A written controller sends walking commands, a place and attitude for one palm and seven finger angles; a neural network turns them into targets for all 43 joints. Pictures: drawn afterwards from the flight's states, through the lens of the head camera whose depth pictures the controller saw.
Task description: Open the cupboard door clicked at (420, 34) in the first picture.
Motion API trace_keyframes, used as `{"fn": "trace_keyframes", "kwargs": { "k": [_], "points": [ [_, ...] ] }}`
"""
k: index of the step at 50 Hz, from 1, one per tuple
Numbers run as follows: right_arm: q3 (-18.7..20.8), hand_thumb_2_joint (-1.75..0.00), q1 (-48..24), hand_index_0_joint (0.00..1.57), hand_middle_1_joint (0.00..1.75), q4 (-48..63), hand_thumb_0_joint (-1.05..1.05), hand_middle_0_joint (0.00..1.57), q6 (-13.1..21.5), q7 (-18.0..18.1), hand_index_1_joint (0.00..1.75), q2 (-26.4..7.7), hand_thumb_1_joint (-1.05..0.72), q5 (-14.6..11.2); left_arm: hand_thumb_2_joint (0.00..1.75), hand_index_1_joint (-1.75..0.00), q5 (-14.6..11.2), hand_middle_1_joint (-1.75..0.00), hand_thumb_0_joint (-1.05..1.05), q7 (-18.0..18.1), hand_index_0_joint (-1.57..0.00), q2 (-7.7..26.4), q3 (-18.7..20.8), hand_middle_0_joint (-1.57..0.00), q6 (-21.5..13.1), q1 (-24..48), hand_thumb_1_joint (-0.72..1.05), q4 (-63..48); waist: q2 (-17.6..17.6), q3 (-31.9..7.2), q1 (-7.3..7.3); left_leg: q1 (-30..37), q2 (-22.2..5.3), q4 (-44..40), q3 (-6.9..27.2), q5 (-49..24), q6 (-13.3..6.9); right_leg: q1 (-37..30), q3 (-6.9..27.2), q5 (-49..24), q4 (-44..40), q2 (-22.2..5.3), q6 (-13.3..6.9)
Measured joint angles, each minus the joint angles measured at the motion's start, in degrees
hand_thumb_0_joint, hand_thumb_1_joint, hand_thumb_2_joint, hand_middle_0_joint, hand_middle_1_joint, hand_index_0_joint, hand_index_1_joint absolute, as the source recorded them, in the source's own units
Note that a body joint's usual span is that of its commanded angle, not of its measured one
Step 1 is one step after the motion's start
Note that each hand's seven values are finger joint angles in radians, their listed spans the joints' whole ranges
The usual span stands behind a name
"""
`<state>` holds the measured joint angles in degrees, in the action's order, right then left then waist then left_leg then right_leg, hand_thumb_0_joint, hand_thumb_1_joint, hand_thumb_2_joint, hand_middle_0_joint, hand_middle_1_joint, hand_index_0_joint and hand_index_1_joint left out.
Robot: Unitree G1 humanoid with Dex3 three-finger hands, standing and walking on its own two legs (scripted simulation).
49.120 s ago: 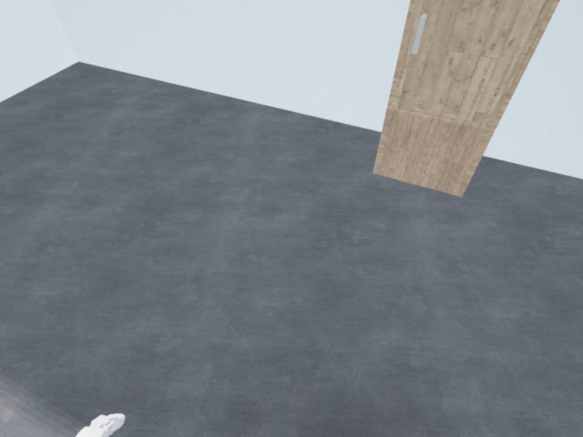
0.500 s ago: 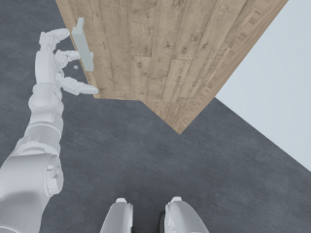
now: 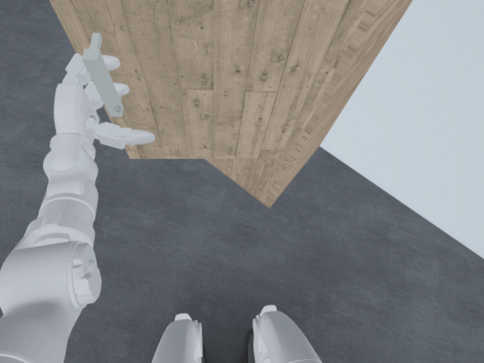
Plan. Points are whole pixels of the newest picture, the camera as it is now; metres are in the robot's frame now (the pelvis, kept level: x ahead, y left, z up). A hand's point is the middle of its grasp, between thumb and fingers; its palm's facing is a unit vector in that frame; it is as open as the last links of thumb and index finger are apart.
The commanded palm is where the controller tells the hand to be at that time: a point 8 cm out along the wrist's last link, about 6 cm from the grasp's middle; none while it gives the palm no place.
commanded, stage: close the thumb around the handle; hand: left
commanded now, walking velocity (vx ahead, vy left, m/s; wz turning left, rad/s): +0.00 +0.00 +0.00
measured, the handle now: (107, 77) +0.56 +0.19 +0.06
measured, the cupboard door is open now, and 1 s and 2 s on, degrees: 42 51 81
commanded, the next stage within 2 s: pull the door open along its arc in 0.52 s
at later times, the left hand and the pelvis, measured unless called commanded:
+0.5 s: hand (120, 113) +0.50 +0.16 +0.05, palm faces +0.03 -1.00 -0.01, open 5.7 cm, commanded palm +0.47 +0.21 +0.05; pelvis -0.01 -0.01 +0.00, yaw +0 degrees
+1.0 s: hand (123, 143) +0.44 +0.15 +0.05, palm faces +0.01 -1.00 +0.00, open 5.9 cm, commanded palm +0.38 +0.20 +0.05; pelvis +0.01 -0.01 +0.01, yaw -1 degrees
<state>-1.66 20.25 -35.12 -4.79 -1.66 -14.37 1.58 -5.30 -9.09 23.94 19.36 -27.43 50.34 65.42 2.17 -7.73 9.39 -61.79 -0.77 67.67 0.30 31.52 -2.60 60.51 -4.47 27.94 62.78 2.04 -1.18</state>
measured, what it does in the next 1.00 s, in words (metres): stands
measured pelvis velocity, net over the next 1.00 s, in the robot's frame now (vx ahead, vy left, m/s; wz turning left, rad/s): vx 0.01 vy -0.01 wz -0.02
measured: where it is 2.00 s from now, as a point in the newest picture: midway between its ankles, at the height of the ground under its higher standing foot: outside the picture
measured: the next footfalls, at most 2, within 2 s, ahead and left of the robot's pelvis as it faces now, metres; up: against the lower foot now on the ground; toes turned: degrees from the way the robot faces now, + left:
none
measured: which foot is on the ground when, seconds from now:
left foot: down 0.00-1.00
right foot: down 0.00-1.00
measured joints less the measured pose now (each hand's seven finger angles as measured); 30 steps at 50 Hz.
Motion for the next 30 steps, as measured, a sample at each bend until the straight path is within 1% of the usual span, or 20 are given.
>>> {"fn": "trace_keyframes", "kwargs": {
  "k": [3,6,13,17,21,25,30],
  "points": [
    [0.1,-0.90,0.6,0.20,0.30,0.3,0.00,0.20,-0.3,-0.2,0.30,0.2,-0.91,-0.1,0.41,-1.22,0.3,-1.23,-0.01,0.0,-0.30,-0.2,0.3,-0.31,-0.4,-1.8,-0.24,-1.5,0.2,0.0,-0.23,0.5,-0.2,-0.3,-0.5,0.0,0.0,-0.3,0.5,-0.2,-0.1,0.2,0.0],
    [-0.1,-0.90,1.0,0.20,0.30,0.3,0.00,0.20,-0.6,-0.2,0.30,0.3,-0.91,-0.3,0.47,-1.24,0.0,-1.24,-0.01,-0.2,-0.32,-0.5,0.7,-0.32,-0.4,-2.7,-0.10,-1.7,0.1,0.1,-0.42,1.2,-0.3,-0.7,-0.8,-0.2,0.0,-0.7,0.8,-0.3,-0.4,0.3,0.1],
    [-0.3,-0.90,1.2,0.20,0.30,-0.3,0.00,0.20,-0.1,0.2,0.30,0.3,-0.91,-0.3,0.63,-1.28,0.1,-1.27,0.00,0.5,-0.35,-0.1,0.6,-0.33,-0.2,-1.3,0.26,0.0,0.1,0.3,-0.07,0.9,-0.2,-0.4,-0.4,-0.5,0.2,-0.5,0.4,-0.5,-0.1,0.2,-0.1],
    [-0.2,-0.90,0.9,0.20,0.30,-0.4,0.00,0.20,0.2,0.4,0.30,-0.1,-0.91,-0.2,0.72,-1.30,0.5,-1.30,0.00,0.2,-0.37,0.7,1.2,-0.35,-0.5,-0.5,0.48,0.7,0.0,0.4,0.24,0.1,-0.2,0.1,-0.4,-0.5,0.2,0.2,0.4,-0.5,0.5,0.2,-0.2],
    [0.0,-0.90,0.9,0.20,0.30,-0.4,0.00,0.20,0.3,0.5,0.30,-0.5,-0.91,-0.2,0.80,-1.32,0.3,-1.32,0.01,0.1,-0.38,1.1,1.2,-0.37,-0.3,-0.4,0.67,0.5,0.0,0.4,0.33,-0.4,-0.3,0.3,-0.4,-0.6,0.3,0.8,0.4,-0.5,0.8,0.2,-0.3],
    [0.0,-0.90,0.7,0.20,0.30,-0.5,0.00,0.20,0.3,0.7,0.30,-0.7,-0.91,-0.3,0.83,-1.33,0.1,-1.32,0.01,-0.5,-0.36,0.9,1.3,-0.35,-0.1,-0.5,0.73,0.3,0.0,0.4,0.36,-0.3,-0.4,0.3,-0.4,-0.6,0.4,0.8,0.4,-0.6,0.8,0.4,-0.4],
    [-0.1,-0.90,0.7,0.20,0.30,-0.2,0.00,0.20,0.4,0.9,0.30,-0.6,-0.91,-0.4,0.83,-1.34,0.0,-1.33,0.01,-0.4,-0.35,0.8,1.9,-0.34,0.0,-0.8,0.74,0.3,-0.1,0.4,0.51,0.0,-0.5,0.0,-0.4,-0.7,0.5,0.6,0.5,-0.7,0.6,0.5,-0.5]
  ]
}}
